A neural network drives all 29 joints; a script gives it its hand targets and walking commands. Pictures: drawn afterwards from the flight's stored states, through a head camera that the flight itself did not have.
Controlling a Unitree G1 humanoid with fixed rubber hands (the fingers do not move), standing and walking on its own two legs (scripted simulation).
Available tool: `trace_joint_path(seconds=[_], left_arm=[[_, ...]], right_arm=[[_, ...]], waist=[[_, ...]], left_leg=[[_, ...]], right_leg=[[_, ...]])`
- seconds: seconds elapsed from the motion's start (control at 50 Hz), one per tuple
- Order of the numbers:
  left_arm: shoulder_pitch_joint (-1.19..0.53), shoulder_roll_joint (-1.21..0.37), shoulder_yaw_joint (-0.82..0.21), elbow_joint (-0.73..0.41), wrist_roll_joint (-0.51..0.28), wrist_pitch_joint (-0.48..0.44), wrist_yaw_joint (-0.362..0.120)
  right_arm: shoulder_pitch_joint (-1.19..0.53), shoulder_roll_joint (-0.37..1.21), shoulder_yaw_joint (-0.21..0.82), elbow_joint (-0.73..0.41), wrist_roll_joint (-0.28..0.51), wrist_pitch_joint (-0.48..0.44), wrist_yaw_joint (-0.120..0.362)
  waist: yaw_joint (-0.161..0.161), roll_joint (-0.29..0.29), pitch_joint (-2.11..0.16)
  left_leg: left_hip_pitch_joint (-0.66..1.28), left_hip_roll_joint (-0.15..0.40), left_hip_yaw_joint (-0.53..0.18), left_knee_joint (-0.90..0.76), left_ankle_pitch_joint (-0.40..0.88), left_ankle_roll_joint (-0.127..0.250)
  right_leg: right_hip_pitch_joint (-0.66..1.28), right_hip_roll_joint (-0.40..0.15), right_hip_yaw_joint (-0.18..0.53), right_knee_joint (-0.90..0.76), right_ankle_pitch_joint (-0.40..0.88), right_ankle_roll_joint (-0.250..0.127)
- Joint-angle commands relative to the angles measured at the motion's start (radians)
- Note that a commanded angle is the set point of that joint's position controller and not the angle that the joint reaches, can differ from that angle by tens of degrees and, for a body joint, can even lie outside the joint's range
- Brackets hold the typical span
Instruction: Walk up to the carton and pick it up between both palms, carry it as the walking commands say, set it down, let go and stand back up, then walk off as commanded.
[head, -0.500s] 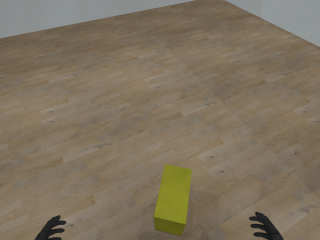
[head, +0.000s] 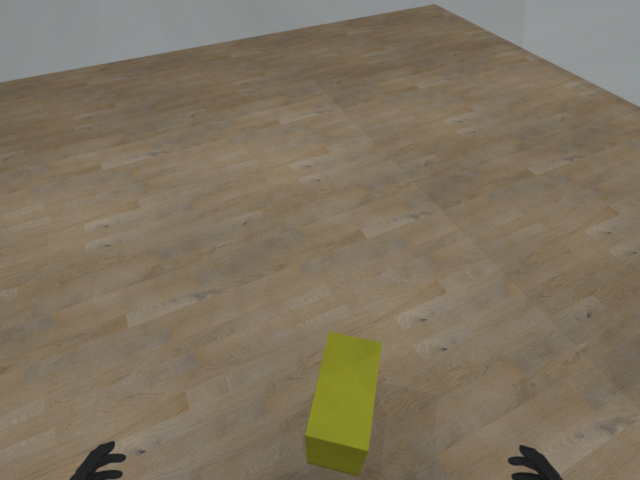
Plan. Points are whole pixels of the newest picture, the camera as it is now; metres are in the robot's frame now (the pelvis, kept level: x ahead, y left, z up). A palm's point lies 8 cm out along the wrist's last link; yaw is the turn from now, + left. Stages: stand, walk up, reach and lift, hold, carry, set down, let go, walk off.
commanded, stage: stand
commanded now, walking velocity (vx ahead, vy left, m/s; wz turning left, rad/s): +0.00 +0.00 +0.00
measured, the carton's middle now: (343, 404) +0.41 -0.07 -0.63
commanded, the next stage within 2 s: walk off in 0.88 s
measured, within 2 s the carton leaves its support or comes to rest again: neither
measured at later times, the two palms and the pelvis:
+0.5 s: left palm out of the picture +0.08 +0.31 -0.10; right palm out of the picture +0.08 -0.30 -0.10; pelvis -0.02 +0.00 +0.00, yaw +0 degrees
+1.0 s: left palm out of the picture +0.07 +0.32 -0.10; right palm out of the picture +0.07 -0.31 -0.10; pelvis -0.02 +0.00 +0.00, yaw -1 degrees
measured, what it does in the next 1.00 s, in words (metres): stands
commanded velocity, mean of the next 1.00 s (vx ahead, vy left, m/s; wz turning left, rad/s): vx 0.00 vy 0.00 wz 0.00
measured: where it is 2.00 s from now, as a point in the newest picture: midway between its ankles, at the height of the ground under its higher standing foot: outside the picture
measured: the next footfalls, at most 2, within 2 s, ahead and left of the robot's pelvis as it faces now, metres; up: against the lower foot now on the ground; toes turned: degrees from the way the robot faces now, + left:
right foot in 1.50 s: -0.02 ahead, -0.14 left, +0.00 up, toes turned -19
left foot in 1.98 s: +0.07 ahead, +0.06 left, +0.00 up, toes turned -37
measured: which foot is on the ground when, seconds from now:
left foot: down 0.00-1.00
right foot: down 0.00-1.00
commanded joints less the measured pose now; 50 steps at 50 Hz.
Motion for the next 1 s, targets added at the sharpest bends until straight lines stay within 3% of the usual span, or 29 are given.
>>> trace_joint_path(seconds=[0.0,0.38,0.98], left_arm=[[-0.038,0.169,0.032,-0.038,-0.001,-0.012,0.002],[-0.04,0.188,0.018,0.031,-0.004,-0.016,-0.004],[-0.051,0.21,0.003,0.084,-0.011,-0.019,-0.006]], right_arm=[[-0.023,-0.152,-0.032,-0.038,0.0,-0.013,-0.003],[-0.026,-0.172,-0.026,0.034,0.002,-0.02,0.001],[-0.038,-0.187,-0.02,0.092,0.009,-0.021,0.006]], waist=[[0.001,-0.025,-0.036],[0.003,-0.024,-0.016],[0.003,-0.028,-0.018]], left_leg=[[-0.053,0.101,-0.043,-0.047,0.256,0.011],[-0.059,0.109,-0.053,-0.085,0.195,0.017],[-0.042,0.117,-0.048,-0.106,0.203,0.021]], right_leg=[[0.055,-0.131,0.093,-0.054,0.228,0.001],[0.046,-0.137,0.107,-0.081,0.166,-0.002],[0.047,-0.147,0.119,-0.093,0.191,-0.007]])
